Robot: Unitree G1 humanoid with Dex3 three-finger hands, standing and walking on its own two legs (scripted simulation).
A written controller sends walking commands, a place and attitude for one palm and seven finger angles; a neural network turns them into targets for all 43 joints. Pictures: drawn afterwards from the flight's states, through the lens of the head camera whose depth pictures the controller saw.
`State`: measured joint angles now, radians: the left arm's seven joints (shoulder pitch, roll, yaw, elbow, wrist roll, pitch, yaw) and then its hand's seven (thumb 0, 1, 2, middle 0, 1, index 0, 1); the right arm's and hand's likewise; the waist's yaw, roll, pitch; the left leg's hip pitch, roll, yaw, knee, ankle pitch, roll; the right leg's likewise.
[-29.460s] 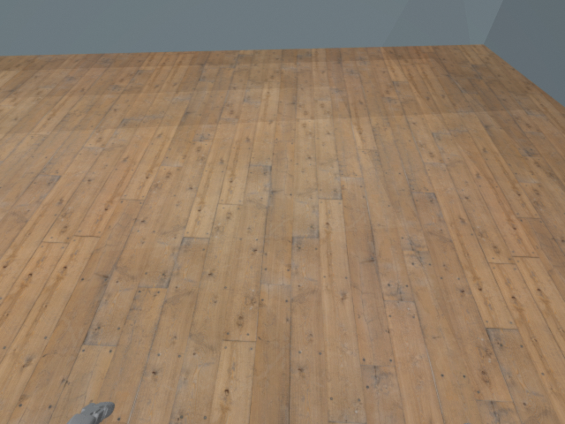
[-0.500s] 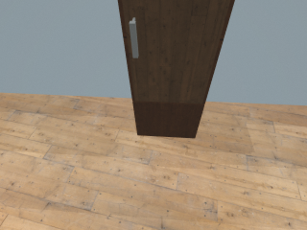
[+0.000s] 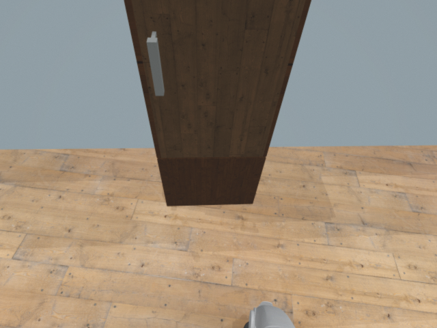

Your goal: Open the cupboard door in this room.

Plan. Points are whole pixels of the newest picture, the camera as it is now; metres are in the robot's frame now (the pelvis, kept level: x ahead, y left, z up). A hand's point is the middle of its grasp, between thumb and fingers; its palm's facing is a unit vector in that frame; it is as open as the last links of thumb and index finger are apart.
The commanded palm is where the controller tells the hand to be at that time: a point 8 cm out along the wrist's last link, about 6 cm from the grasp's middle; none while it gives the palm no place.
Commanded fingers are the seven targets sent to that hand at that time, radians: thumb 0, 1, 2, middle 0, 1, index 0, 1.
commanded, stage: take the last steps up to it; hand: left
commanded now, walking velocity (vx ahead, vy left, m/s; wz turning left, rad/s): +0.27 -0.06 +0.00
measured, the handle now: (157, 64) +0.73 +0.19 +0.08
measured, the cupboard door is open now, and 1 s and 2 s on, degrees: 0 0 0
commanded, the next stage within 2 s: come to a stop and stand still in 0.34 s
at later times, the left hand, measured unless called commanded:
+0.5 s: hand (149, 322) +0.16 +0.15 -0.19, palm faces +0.10 -0.98 -0.16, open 7.3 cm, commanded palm none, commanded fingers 0.00 0.90 0.90 -0.20 -0.30 -0.20 -0.30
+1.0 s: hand (162, 300) +0.21 +0.12 -0.17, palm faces +0.04 -0.96 -0.29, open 7.3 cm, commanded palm none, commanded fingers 0.00 0.90 0.90 -0.20 -0.30 -0.20 -0.30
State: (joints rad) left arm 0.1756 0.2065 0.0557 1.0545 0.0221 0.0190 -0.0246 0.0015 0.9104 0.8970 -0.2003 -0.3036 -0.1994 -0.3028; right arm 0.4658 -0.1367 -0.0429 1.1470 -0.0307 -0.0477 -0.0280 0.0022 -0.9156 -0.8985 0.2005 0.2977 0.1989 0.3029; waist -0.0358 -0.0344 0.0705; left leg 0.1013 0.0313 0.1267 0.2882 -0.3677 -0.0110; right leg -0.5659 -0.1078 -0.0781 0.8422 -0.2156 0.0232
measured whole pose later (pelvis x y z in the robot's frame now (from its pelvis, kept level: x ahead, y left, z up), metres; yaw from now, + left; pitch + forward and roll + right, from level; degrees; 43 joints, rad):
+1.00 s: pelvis +0.16 -0.08 -0.01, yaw +0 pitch -2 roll +1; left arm 0.21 0.20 0.04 1.04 0.03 0.01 0.03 0.00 0.91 0.90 -0.20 -0.30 -0.20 -0.30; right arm 0.16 -0.21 -0.08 1.07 -0.01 0.05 -0.01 0.00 -0.91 -0.90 0.20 0.30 0.20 0.30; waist 0.01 0.02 0.09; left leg -0.31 0.09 0.10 0.61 -0.34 -0.04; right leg -0.26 -0.07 -0.05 0.60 -0.30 0.02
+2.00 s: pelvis +0.16 -0.02 +0.00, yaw +0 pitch -1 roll +1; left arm 0.26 0.16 0.00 1.06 0.02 0.01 0.03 0.00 0.91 0.90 -0.20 -0.30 -0.20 -0.30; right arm 0.32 -0.18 0.00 1.04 -0.02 -0.02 -0.02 0.01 -0.91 -0.90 0.20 0.30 0.20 0.30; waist 0.00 0.02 0.04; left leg -0.11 -0.02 0.13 0.48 -0.35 0.04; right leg -0.26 -0.12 0.04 0.53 -0.26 0.06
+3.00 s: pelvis +0.16 -0.08 +0.00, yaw +2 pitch -1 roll +0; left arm 0.26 0.16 0.01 1.10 0.02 0.00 0.03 0.00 0.92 0.90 -0.20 -0.30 -0.20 -0.30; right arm 0.29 -0.14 0.00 1.12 -0.02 -0.02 -0.03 0.00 -0.90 -0.90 0.20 0.30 0.20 0.30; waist 0.00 0.00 0.04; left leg -0.11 0.06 0.06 0.44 -0.32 -0.04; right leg -0.22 -0.04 -0.04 0.48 -0.24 0.02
